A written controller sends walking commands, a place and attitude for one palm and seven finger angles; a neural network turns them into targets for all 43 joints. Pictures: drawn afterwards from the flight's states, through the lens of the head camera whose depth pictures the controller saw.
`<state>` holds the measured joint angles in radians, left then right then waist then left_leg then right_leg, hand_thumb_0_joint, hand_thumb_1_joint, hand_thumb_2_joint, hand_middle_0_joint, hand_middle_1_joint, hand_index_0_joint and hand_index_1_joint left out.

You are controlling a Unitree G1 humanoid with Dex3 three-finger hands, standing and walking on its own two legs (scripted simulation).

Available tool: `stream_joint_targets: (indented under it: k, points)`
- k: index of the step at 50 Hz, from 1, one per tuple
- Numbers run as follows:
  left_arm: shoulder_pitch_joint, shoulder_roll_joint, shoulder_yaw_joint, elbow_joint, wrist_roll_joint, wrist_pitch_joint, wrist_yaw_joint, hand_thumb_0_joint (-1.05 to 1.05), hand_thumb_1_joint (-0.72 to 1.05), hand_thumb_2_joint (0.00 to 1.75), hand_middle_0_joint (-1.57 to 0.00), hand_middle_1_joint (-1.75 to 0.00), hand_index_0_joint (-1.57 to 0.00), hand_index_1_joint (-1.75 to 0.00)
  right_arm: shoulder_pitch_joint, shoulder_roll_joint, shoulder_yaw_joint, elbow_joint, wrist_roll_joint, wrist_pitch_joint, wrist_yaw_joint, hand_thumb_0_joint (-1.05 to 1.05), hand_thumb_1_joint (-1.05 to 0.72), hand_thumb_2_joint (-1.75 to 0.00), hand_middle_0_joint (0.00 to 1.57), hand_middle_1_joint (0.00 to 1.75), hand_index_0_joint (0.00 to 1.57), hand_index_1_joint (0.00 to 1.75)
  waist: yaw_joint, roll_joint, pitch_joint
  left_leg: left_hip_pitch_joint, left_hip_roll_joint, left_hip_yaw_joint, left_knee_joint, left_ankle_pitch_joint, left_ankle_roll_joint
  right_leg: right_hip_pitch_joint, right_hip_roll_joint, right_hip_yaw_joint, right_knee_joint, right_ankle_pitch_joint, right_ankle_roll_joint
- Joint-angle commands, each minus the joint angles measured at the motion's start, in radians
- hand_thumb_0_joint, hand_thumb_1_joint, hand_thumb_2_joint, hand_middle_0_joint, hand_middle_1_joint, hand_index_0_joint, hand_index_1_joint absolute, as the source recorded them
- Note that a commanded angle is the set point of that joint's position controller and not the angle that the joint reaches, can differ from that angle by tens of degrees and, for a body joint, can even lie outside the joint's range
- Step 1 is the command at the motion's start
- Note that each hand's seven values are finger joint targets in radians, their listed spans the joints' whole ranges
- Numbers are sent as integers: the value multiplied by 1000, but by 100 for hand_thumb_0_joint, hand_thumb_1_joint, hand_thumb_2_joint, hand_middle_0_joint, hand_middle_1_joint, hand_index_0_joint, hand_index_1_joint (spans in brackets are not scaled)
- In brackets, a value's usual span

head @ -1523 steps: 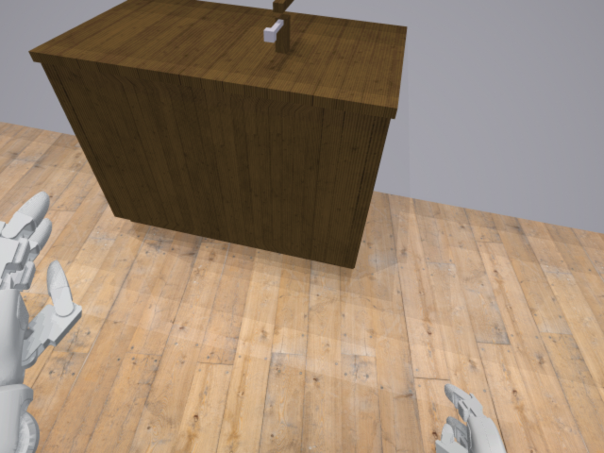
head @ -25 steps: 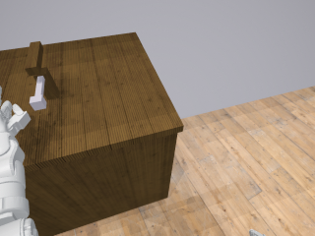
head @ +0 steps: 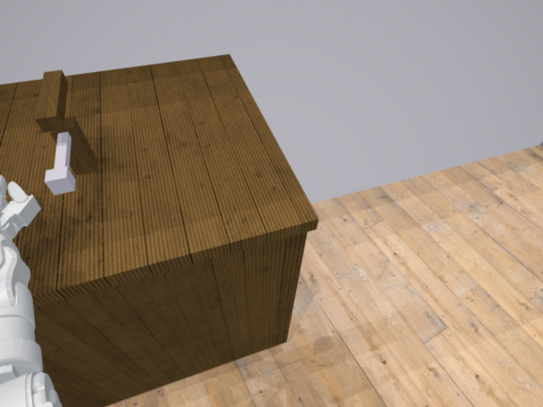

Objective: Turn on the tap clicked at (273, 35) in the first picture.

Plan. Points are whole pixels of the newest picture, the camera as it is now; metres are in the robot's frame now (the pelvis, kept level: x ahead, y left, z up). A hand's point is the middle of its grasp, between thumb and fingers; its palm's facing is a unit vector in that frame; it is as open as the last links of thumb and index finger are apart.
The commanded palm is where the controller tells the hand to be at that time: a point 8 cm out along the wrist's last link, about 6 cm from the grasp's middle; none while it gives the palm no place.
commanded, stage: reach beside the lever's end, fingers flat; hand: left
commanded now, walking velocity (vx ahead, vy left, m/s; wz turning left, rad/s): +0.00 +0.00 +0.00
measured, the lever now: (60, 180) +0.41 +0.32 +0.12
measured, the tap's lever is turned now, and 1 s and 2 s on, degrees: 0 5 36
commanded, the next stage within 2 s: push the lever round in 0.04 s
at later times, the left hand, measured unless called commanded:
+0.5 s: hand (49, 199) +0.37 +0.32 +0.11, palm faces +0.54 -0.84 -0.07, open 7.8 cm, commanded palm +0.33 +0.35 +0.12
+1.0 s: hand (65, 196) +0.38 +0.30 +0.12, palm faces +0.56 -0.82 -0.08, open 7.6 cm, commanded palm +0.34 +0.33 +0.12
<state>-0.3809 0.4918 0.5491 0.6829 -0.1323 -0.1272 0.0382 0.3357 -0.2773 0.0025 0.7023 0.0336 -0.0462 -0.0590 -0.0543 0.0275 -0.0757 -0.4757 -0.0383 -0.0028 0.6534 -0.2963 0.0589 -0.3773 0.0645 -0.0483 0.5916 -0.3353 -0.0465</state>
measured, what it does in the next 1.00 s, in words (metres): stands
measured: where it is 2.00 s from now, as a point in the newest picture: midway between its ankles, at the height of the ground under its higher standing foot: outside the picture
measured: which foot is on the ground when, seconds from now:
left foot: down 0.00-1.00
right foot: down 0.00-1.00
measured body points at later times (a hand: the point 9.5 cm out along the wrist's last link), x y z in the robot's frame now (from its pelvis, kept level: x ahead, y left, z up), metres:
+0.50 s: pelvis -0.01 +0.00 +0.00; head +0.02 +0.01 +0.45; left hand +0.34 +0.36 +0.12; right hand +0.10 -0.26 -0.11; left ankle +0.02 +0.08 -0.72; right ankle -0.02 -0.09 -0.72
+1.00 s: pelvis +0.00 -0.01 +0.00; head +0.02 -0.02 +0.45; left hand +0.34 +0.34 +0.12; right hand +0.09 -0.28 -0.12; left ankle +0.02 +0.08 -0.72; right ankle -0.02 -0.09 -0.72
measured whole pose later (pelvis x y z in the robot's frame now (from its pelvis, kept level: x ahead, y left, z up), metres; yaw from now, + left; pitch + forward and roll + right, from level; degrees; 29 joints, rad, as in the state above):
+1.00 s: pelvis +0.00 -0.01 +0.00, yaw +1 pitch +6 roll -1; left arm -0.43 0.41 0.44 0.64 -0.12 -0.09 0.15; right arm 0.30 -0.27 0.00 0.71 0.04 -0.03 -0.06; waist -0.04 0.03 -0.07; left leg -0.47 -0.04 -0.03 0.65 -0.29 0.04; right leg -0.37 0.07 -0.07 0.60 -0.34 -0.06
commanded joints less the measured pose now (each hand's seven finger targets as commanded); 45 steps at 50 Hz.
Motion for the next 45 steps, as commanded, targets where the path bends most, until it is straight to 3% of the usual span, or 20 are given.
stream_joint_targets:
  k: [1, 2, 3, 4, 5, 8, 11, 13, 15, 17, 20, 21, 22, 25, 28, 30, 34, 37, 40, 45]
  points:
    - [-304, 344, 40, -266, -10, -63, -9, 0, 90, 90, -15, -15, -15, -15, -11, -167, -55, -117, 3, -35, -13, 0, -90, -90, 20, 30, 20, 30, 21, 88, -239, 244, 35, -88, -75, 315, -28, 9, -14, 35, -72, 251, 18]
    - [-296, 357, 55, -270, -5, -64, -4, 0, 90, 90, -15, -15, -15, -15, -16, -165, -54, -109, 5, -31, -17, 0, -90, -90, 20, 30, 20, 30, 25, 111, -225, 249, 40, -93, -77, 310, -29, 0, -17, 36, -75, 237, 16]
    - [-316, 306, 11, -277, -12, -62, -8, 0, 90, 90, -15, -15, -15, -15, -16, -162, -51, -114, 4, -35, -15, 0, -90, -90, 20, 30, 20, 30, 12, 96, -220, 254, 38, -97, -78, 313, -31, -8, -15, 32, -74, 239, 17]
    - [-320, 316, 17, -274, -13, -59, -12, 0, 90, 90, -15, -15, -15, -15, -16, -163, -54, -109, 7, -36, -17, 0, -90, -90, 20, 30, 20, 30, 13, 96, -216, 257, 41, -103, -81, 301, -35, -20, -13, 30, -76, 222, 15]
    - [-349, 279, -20, -298, -19, -60, -16, 0, 90, 90, -15, -15, -15, -15, -24, -162, -52, -112, 7, -40, -18, 0, -90, -90, 20, 30, 20, 30, 1, 94, -215, 274, 43, -111, -83, 294, -37, -35, -13, 29, -78, 212, 17]
    - [-340, 280, -11, -288, -17, -55, -9, 0, 90, 90, -15, -15, -15, -15, -24, -163, -55, -100, 7, -44, -24, 0, -90, -90, 20, 30, 20, 30, 7, 95, -234, 288, 44, -118, -89, 276, -42, -40, -15, 29, -79, 190, 15]
    - [-407, 233, -70, -282, -18, -42, -6, 0, 90, 90, -15, -15, -15, -15, -36, -160, -50, -99, 11, -48, -27, 0, -90, -90, 20, 30, 20, 30, -12, 76, -205, 285, 47, -136, -100, 213, -46, -72, -18, 24, -84, 155, 17]
    - [-416, 217, -80, -292, -8, -47, 12, 0, 90, 90, -15, -15, -15, -15, -38, -159, -50, -95, 8, -51, -28, 0, -90, -90, 20, 30, 20, 30, -8, 92, -222, 306, 49, -150, -105, 205, -51, -80, -20, 23, -79, 145, 15]
    - [-438, 227, -79, -290, -5, -43, 25, 0, 90, 90, -15, -15, -15, -15, -45, -160, -46, -96, 7, -53, -27, 0, -90, -90, 20, 30, 20, 30, -7, 96, -224, 302, 47, -151, -107, 186, -53, -82, -21, 24, -80, 137, 13]
    - [-403, 289, -14, -260, 6, -43, 47, 0, 90, 90, -15, -15, -15, -15, -42, -162, -45, -88, 3, -46, -28, 0, -90, -90, 20, 30, 20, 30, 13, 77, -229, 276, 45, -141, -104, 194, -51, -52, -21, 23, -80, 144, 11]
    - [-421, 267, -37, -268, 7, -42, 58, 0, 90, 90, -15, -15, -15, -15, -48, -155, -41, -107, 1, -43, -21, 0, -90, -90, 20, 30, 20, 30, 11, 69, -255, 256, 35, -114, -91, 231, -44, -12, -23, 27, -76, 182, 14]
    - [-393, 287, -11, -252, 7, -40, 61, 0, 90, 90, -15, -15, -15, -15, -43, -156, -44, -108, 0, -41, -19, 0, -90, -90, 20, 30, 20, 30, 22, 61, -265, 249, 34, -108, -87, 247, -42, 4, -22, 29, -75, 196, 13]
    - [-394, 314, 7, -266, 17, -46, 68, 0, 90, 90, -15, -15, -15, -15, -45, -156, -41, -104, -1, -35, -20, 0, -90, -90, 20, 30, 20, 30, 29, 100, -261, 252, 37, -109, -87, 255, -46, 4, -23, 30, -72, 196, 10]
    - [-378, 250, -46, -283, 19, -46, 68, 0, 90, 90, -15, -15, -15, -15, -45, -151, -44, -119, -1, -34, -11, 0, -90, -90, 20, 30, 20, 30, 21, 94, -274, 275, 40, -107, -81, 288, -47, -3, -19, 28, -70, 208, 12]
    - [-389, 198, -87, -266, 17, -40, 69, 0, 90, 90, -15, -15, -15, -15, -45, -151, -42, -112, 4, -31, -9, 0, -90, -90, 20, 30, 20, 30, 2, 82, -220, 260, 43, -113, -86, 249, -42, -30, -19, 27, -78, 182, 13]
    - [-399, 219, -72, -226, 7, -24, 64, 0, 90, 90, -15, -15, -15, -15, -42, -157, -43, -108, 9, -27, -13, 0, -90, -90, 20, 30, 20, 30, 0, 33, -197, 219, 37, -103, -90, 206, -31, -18, -19, 29, -87, 177, 15]
    - [-414, 191, -92, -289, 10, -26, 78, 0, 90, 90, -15, -15, -15, -15, -46, -151, -47, -112, 7, -30, -14, 0, -90, -90, 20, 30, 20, 30, 8, 78, -247, 264, 35, -103, -88, 237, -35, -10, -22, 32, -84, 193, 14]
    - [-399, 217, -71, -282, 20, -29, 90, 0, 90, 90, -15, -15, -15, -15, -39, -152, -48, -97, 7, -24, -12, 0, -90, -90, 20, 30, 20, 30, 8, 53, -246, 249, 36, -95, -78, 256, -30, 12, -23, 36, -81, 224, 14]
    - [-415, 200, -87, -257, 10, -26, 86, 0, 90, 90, -15, -15, -15, -15, -38, -152, -47, -99, 10, -22, -12, 0, -90, -90, 20, 30, 20, 30, -5, 8, -230, 215, 29, -79, -75, 233, -19, 22, -24, 42, -87, 241, 21]
    - [-426, 196, -93, -267, 13, -27, 90, 0, 90, 90, -15, -15, -15, -15, -47, -147, -45, -104, 11, -20, -12, 0, -90, -90, 20, 30, 20, 30, 1, 51, -243, 210, 22, -66, -69, 227, -13, 33, -30, 52, -85, 258, 22]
